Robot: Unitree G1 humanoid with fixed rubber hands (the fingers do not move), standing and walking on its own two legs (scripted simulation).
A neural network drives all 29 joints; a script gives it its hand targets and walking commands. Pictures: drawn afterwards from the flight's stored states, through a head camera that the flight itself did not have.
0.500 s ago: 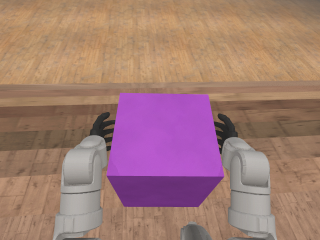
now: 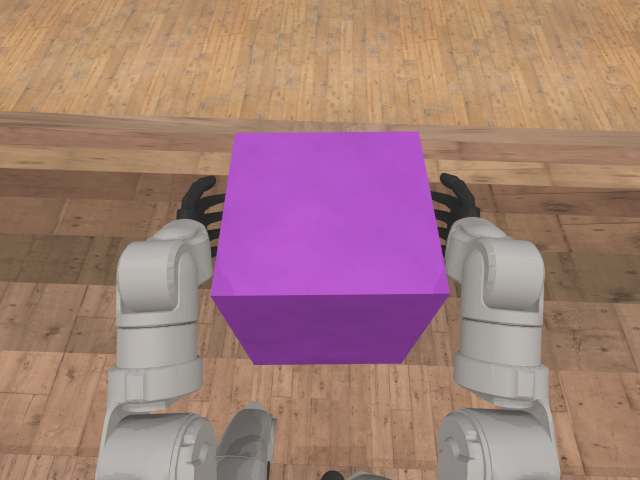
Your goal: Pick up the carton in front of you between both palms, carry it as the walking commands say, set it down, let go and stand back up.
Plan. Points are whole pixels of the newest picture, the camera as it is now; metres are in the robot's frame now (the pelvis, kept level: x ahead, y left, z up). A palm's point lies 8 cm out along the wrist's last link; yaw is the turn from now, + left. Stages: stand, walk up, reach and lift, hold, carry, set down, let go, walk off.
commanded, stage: carry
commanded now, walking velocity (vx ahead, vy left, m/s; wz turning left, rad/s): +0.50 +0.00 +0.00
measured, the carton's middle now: (327, 261) +0.38 +0.02 +0.01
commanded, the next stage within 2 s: none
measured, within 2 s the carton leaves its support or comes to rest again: neither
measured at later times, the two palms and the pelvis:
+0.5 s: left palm (287, 124) +0.70 +0.11 -0.07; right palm (447, 149) +0.66 -0.18 -0.07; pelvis +0.33 +0.03 -0.16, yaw -4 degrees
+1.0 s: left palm (298, 89) +1.00 +0.13 -0.23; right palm (412, 89) +1.02 -0.17 -0.23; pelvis +0.66 -0.05 -0.30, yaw -1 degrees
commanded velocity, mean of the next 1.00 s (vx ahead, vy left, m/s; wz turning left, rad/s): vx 0.22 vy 0.00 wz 0.00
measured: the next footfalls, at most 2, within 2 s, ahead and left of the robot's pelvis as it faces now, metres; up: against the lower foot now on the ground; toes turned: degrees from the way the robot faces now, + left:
left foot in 0.30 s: +0.34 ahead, +0.05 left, -0.13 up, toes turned -4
right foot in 0.78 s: +0.71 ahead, -0.06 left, -0.26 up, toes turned -6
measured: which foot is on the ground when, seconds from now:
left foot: up 0.00-0.28, down 0.30-0.78, up 0.80-1.00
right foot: down 0.00-0.30, up 0.32-0.76, down 0.78-1.00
